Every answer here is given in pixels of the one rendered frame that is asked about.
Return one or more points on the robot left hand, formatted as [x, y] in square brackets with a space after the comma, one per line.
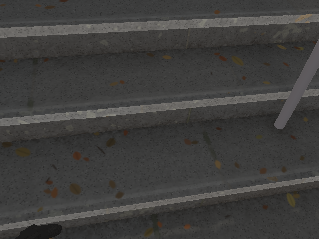
[44, 231]

